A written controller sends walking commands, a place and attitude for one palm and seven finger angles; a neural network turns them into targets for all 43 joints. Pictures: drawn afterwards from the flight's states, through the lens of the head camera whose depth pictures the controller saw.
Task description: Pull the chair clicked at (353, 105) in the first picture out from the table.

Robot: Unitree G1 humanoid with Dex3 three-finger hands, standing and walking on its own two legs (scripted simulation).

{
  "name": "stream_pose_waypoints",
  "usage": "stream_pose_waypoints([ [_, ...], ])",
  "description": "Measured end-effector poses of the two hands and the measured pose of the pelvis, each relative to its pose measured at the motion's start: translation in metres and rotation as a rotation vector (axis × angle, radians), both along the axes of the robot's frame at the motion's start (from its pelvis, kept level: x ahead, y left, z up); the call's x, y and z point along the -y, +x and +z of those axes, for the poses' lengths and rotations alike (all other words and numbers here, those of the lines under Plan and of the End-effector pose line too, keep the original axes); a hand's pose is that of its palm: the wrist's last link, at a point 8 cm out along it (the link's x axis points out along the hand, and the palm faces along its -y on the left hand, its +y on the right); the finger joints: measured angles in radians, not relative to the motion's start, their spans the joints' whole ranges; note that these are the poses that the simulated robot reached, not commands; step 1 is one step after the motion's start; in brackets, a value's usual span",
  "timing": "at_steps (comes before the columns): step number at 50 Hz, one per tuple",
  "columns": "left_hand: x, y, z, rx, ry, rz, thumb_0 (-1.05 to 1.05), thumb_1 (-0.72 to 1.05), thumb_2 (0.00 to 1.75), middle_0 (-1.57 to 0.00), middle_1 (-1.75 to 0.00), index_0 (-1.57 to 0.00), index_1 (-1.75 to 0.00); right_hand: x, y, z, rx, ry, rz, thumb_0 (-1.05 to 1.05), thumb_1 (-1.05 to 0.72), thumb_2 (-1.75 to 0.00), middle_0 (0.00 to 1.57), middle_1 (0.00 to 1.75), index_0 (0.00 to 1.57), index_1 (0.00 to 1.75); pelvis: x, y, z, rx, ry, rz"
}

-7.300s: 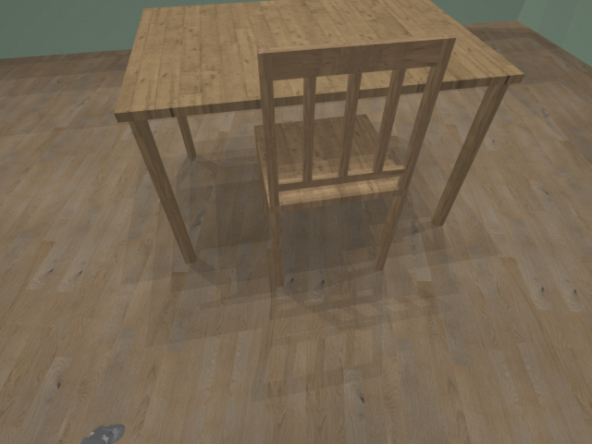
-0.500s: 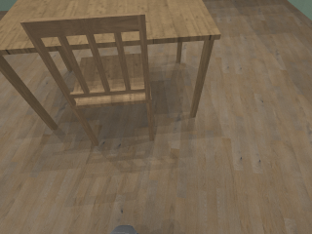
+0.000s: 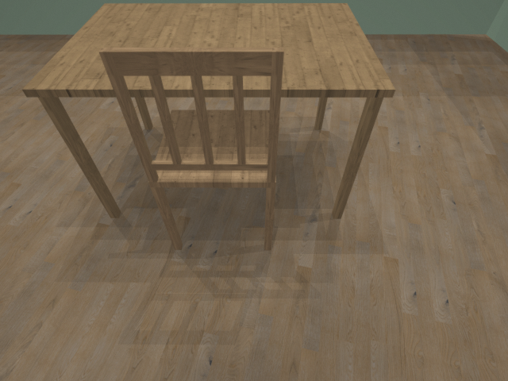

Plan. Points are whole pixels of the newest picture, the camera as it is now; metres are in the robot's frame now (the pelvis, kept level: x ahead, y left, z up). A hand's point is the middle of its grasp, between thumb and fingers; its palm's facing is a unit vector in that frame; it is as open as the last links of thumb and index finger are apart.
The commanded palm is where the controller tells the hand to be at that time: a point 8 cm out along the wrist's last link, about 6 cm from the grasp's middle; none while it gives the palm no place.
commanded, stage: take the last steps up to it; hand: left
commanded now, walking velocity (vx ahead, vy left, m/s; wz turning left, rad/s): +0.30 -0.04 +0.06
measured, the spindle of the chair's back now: (203, 123) +0.79 +0.19 -0.07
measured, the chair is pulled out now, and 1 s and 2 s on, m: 0.00 0.00 0.00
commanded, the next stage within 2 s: come to a stop and stand still in 0.84 s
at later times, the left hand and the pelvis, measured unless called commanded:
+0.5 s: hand out of the picture +0.01 +0.11 -0.16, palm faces +0.18 -0.97 -0.15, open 7.4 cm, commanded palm none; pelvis +0.15 -0.01 -0.01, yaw +3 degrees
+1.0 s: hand (185, 251) +0.42 +0.19 -0.16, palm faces +0.04 -0.98 -0.21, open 7.3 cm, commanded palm none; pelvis +0.33 +0.00 +0.00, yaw +2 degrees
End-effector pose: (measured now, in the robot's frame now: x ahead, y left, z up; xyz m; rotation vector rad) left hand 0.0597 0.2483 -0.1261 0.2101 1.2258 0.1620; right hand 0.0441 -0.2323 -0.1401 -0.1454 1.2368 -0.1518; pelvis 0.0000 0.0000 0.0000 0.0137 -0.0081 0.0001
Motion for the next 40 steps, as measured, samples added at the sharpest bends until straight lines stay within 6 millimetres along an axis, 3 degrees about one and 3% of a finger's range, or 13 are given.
stream_pose_waypoints([
  [4,0.023,0.009,-0.001,0.042,0.009,-0.002,0.0,0.91,0.9,-0.2,-0.3,-0.2,-0.29,0.019,-0.028,-0.02,-0.099,0.021,-0.026,0.0,-0.91,-0.89,0.21,0.3,0.2,0.3,0.018,0.011,-0.009,0.004,0.009,0.016],
  [7,0.039,-0.002,0.003,0.033,0.0,0.049,0.0,0.91,0.9,-0.2,-0.3,-0.2,-0.29,0.029,-0.034,-0.02,-0.177,0.034,-0.012,0.01,-0.91,-0.9,0.2,0.3,0.2,0.3,0.026,0.024,-0.004,0.008,0.007,0.031],
  [14,0.07,-0.045,0.005,-0.184,-0.044,0.127,0.0,0.91,0.9,-0.2,-0.3,-0.2,-0.29,0.041,0.003,-0.009,-0.191,0.039,-0.024,0.01,-0.91,-0.9,0.2,0.3,0.19,0.3,0.034,0.063,0.007,-0.005,0.017,0.042],
  [20,0.09,-0.06,0.001,-0.324,-0.097,0.204,0.0,0.91,0.9,-0.2,-0.3,-0.2,-0.29,0.028,0.073,-0.012,-0.183,0.038,0.033,0.01,-0.91,-0.9,0.2,0.3,0.19,0.3,0.028,0.105,0.002,-0.021,0.004,0.058],
  [27,0.087,-0.047,-0.011,-0.47,-0.152,0.271,0.0,0.91,0.9,-0.2,-0.3,-0.2,-0.29,-0.019,0.214,-0.022,-0.022,0.045,0.133,0.01,-0.91,-0.9,0.2,0.3,0.19,0.3,0.002,0.167,-0.016,-0.031,-0.011,0.053],
  [29,0.077,-0.032,-0.019,-0.499,-0.165,0.267,0.0,0.91,0.9,-0.2,-0.3,-0.2,-0.29,-0.033,0.25,-0.022,0.056,0.037,0.138,0.01,-0.91,-0.9,0.2,0.3,0.19,0.3,-0.007,0.186,-0.023,-0.024,-0.014,0.046],
  [32,0.055,0.013,-0.027,-0.459,-0.153,0.233,0.0,0.91,0.9,-0.2,-0.3,-0.2,-0.29,-0.046,0.278,-0.012,0.122,0.037,0.113,0.0,-0.91,-0.9,0.2,0.3,0.19,0.3,-0.015,0.209,-0.02,-0.004,-0.006,0.027],
  [34,0.038,0.056,-0.029,-0.383,-0.134,0.203,0.0,0.91,0.9,-0.2,-0.3,-0.2,-0.29,-0.048,0.286,-0.004,0.132,0.03,0.083,0.0,-0.91,-0.9,0.2,0.3,0.2,0.3,-0.018,0.224,-0.014,0.005,-0.004,0.024],
  [40,0.003,0.199,-0.023,-0.089,-0.087,0.131,0.0,0.92,0.9,-0.19,-0.3,-0.19,-0.29,-0.027,0.306,0.017,0.124,-0.043,0.052,-0.04,-0.95,-0.89,0.21,0.3,0.2,0.3,-0.021,0.263,0.0,0.007,-0.004,0.028],
])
